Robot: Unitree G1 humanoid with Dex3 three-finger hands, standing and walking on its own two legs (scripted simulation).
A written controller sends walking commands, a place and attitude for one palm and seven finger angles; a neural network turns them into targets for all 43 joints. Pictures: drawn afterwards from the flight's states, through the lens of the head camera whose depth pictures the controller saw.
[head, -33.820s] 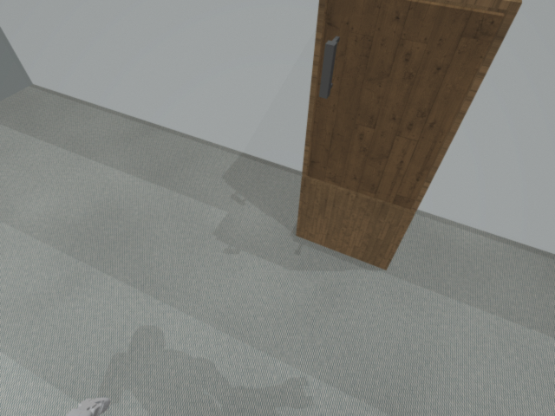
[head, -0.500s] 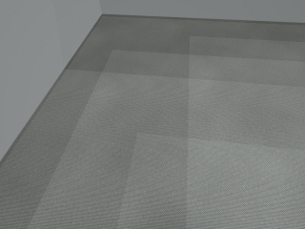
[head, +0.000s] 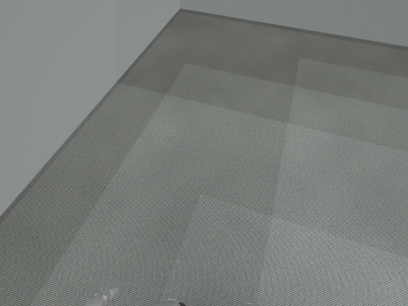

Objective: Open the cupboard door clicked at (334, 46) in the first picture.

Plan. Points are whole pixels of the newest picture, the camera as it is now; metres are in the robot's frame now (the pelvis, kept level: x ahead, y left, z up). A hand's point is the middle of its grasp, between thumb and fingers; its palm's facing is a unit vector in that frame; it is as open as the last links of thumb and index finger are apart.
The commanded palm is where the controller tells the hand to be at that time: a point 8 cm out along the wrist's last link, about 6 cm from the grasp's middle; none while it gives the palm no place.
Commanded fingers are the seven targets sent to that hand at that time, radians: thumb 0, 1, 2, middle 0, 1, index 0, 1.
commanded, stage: turn to face it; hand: left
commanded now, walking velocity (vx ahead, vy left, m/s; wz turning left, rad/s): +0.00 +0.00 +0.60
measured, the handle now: out of the picture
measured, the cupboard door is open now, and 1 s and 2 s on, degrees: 46 46 46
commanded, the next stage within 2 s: none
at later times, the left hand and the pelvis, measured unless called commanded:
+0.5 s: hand out of the picture +0.07 +0.20 -0.17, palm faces +0.34 -0.90 -0.27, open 7.4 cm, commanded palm none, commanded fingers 0.00 0.90 0.90 -0.20 -0.30 -0.20 -0.30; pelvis +0.07 -0.03 -0.01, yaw +20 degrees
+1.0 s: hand out of the picture +0.05 +0.14 -0.18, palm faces +0.63 -0.75 -0.21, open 7.4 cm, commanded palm none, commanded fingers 0.00 0.90 0.90 -0.20 -0.30 -0.20 -0.30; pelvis +0.13 -0.05 -0.01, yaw +40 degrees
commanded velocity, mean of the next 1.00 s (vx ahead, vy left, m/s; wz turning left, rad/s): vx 0.00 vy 0.00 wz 0.60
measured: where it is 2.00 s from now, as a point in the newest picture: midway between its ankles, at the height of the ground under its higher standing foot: (222, 303)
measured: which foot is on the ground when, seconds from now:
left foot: down 0.00-0.04, up 0.06-0.34, down 0.36-0.66, up 0.68-0.94, down 0.96-1.00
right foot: up 0.00-0.04, down 0.06-0.36, up 0.38-0.64, down 0.66-0.96, up 0.98-1.00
